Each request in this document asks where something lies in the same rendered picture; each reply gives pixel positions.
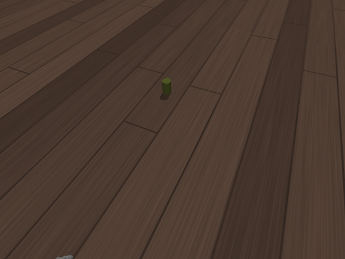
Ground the can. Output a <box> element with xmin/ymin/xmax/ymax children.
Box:
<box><xmin>162</xmin><ymin>78</ymin><xmax>171</xmax><ymax>95</ymax></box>

